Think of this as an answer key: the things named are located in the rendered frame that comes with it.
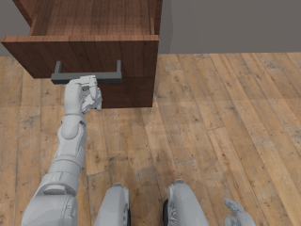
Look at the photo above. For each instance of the drawer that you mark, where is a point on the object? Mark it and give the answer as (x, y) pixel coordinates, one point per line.
(88, 36)

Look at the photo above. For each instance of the robot left forearm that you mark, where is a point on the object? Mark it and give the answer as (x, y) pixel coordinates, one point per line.
(63, 175)

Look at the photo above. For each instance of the cabinet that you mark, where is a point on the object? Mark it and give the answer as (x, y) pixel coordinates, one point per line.
(133, 91)

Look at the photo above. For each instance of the robot right thigh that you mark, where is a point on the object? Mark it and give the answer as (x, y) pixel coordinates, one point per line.
(188, 210)

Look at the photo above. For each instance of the handle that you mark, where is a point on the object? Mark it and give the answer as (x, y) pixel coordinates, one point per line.
(59, 78)

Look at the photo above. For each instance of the left robot upper arm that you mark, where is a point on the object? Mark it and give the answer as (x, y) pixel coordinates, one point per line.
(52, 210)

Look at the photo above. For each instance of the right robot hand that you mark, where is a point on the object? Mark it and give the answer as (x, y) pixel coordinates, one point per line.
(242, 217)

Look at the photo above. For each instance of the robot left shin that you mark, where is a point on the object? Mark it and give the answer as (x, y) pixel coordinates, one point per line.
(125, 215)

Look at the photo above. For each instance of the left robot hand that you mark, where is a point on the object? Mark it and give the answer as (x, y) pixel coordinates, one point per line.
(79, 102)

